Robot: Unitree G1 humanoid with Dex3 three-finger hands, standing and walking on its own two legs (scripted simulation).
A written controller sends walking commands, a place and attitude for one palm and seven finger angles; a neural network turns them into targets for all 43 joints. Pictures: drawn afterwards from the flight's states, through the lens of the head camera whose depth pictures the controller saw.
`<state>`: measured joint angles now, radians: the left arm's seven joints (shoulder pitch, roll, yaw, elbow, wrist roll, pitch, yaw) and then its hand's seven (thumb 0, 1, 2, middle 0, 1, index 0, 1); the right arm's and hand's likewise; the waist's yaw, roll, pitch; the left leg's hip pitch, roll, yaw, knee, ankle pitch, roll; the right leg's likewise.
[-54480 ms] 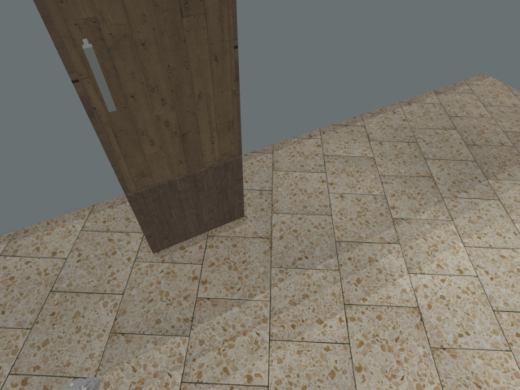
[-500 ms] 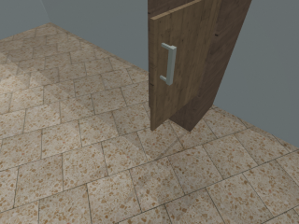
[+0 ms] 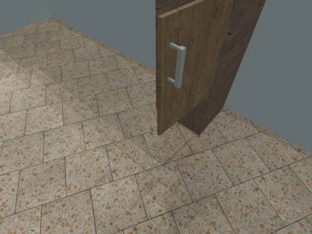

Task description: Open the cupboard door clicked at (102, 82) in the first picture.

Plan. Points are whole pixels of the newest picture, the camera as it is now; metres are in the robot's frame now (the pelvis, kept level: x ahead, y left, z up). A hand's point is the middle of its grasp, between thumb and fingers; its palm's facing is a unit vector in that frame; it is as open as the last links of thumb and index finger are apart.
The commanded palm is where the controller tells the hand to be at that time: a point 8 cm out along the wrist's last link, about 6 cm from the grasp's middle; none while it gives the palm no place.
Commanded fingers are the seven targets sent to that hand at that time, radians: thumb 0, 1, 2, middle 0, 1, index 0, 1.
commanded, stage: look to check the result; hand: left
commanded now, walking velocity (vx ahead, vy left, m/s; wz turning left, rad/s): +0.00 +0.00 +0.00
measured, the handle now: (175, 66) +0.63 -0.03 +0.07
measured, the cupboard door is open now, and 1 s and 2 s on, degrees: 84 84 84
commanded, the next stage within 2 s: stand and wait in 0.24 s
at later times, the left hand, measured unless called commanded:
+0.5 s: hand out of the picture +0.07 +0.22 -0.16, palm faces +0.00 -0.95 -0.30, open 7.3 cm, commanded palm none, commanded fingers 0.00 0.90 0.90 -0.20 -0.30 -0.20 -0.30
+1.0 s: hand out of the picture +0.10 +0.22 -0.15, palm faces -0.02 -0.94 -0.33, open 7.3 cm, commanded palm none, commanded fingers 0.00 0.90 0.90 -0.20 -0.30 -0.20 -0.30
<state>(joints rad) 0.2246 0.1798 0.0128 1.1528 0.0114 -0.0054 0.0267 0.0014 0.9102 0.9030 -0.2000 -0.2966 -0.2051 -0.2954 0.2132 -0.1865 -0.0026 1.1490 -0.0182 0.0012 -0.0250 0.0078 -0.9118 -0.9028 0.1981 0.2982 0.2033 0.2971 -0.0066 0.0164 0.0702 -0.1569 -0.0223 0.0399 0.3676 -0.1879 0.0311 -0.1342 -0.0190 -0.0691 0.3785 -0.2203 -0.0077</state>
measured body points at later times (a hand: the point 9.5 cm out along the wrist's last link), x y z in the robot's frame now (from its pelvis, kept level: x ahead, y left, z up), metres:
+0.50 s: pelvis +0.01 -0.01 +0.00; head +0.03 -0.01 +0.45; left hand +0.07 +0.27 -0.14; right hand +0.07 -0.28 -0.15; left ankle +0.01 +0.10 -0.75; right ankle -0.01 -0.11 -0.75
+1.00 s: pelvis +0.03 -0.02 +0.00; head +0.05 -0.03 +0.45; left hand +0.10 +0.27 -0.13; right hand +0.10 -0.30 -0.14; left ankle +0.01 +0.10 -0.75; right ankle -0.01 -0.11 -0.75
